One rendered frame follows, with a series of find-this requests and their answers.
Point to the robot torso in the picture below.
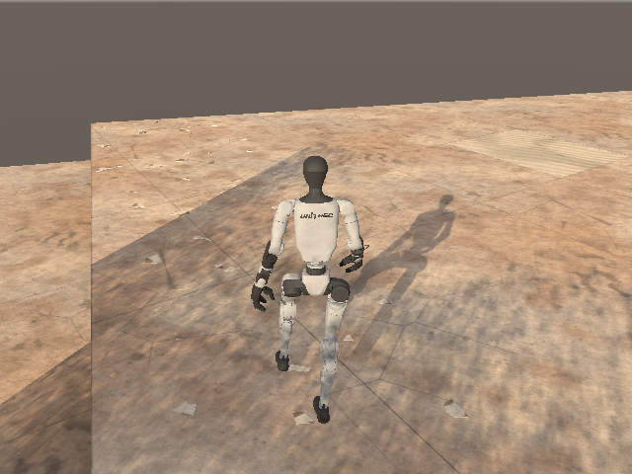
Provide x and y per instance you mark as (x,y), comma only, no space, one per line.
(316,233)

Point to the robot left hand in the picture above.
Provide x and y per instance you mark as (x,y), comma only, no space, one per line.
(257,297)

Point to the humanoid robot head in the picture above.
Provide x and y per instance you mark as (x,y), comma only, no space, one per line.
(315,169)

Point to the right robot forearm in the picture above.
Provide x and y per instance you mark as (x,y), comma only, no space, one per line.
(357,255)

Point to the robot right hand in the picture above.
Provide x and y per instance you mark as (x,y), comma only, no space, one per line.
(348,260)

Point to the robot right upper arm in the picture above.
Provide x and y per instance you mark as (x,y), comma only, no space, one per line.
(347,209)

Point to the robot left upper arm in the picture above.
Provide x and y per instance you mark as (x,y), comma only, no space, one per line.
(283,210)

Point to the left robot forearm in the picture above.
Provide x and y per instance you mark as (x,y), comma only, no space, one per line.
(265,268)

